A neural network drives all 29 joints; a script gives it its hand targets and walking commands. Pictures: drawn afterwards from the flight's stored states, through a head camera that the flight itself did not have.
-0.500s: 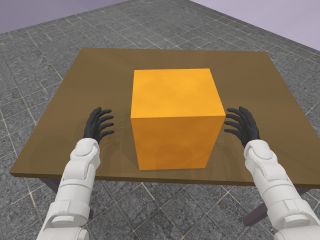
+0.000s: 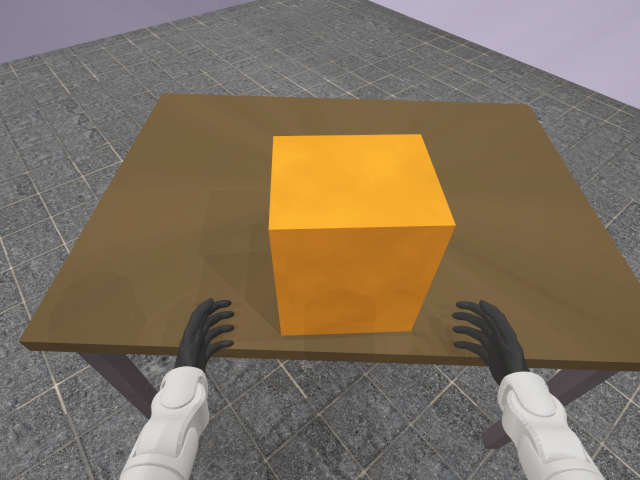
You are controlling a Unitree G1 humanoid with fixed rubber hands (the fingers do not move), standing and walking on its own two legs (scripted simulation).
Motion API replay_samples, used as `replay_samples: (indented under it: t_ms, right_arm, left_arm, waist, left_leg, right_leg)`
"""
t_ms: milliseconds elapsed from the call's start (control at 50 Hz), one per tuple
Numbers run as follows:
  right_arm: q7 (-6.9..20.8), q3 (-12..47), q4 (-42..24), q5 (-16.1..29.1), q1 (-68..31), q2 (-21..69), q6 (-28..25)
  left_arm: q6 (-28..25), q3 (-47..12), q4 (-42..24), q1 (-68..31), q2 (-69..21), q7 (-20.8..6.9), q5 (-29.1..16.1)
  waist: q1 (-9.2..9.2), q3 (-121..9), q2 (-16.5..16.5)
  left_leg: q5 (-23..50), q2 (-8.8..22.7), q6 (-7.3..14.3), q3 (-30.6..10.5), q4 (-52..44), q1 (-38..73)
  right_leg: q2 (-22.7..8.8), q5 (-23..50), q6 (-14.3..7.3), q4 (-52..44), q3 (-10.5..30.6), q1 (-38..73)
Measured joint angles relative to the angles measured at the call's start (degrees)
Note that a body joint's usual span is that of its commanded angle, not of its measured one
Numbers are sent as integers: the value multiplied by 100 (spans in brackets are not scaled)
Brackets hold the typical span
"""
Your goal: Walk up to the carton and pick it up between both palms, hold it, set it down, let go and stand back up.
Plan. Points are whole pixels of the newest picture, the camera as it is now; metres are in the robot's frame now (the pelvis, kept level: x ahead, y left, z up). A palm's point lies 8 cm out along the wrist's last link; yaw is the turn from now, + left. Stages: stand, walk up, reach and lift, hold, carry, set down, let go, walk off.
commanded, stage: set down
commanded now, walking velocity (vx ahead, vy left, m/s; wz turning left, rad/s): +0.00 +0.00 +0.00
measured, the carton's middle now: (347, 240) +0.44 +0.01 +0.04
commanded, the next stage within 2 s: let go in 0.72 s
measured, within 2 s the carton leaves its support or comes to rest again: neither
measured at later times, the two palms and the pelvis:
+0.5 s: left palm (200, 372) +0.25 +0.19 -0.02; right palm (499, 393) +0.25 -0.19 -0.02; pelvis +0.00 +0.00 +0.00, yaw +0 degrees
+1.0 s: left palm (197, 372) +0.25 +0.19 -0.02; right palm (512, 447) +0.19 -0.21 -0.06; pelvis +0.02 +0.00 +0.00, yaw -2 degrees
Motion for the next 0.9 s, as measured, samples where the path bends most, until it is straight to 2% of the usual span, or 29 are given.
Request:
replay_samples:
  t_ms: [260, 580, 900]
  right_arm:
    - [-45, 28, -197, -174, -21, 49, 325]
    - [-210, 78, -309, -545, 607, 244, 263]
    - [-252, 36, -163, -904, 1333, 276, 142]
  left_arm:
    - [421, -136, -201, -38, -26, 89, 34]
    - [537, 19, -400, 322, -138, -160, 382]
    - [405, 233, -492, 691, -167, -569, 595]
  waist:
    - [3, 174, -30]
    - [-11, 401, 85]
    - [1, 521, 166]
  left_leg:
    - [60, 14, -8, 38, -64, 180]
    - [-8, 4, -4, 89, -154, 579]
    - [-87, 0, -21, 202, -330, 1036]
  right_leg:
    - [10, 20, -8, 37, 42, 115]
    - [-3, 36, 12, -174, 90, 551]
    - [-16, 1, 12, -365, 198, 972]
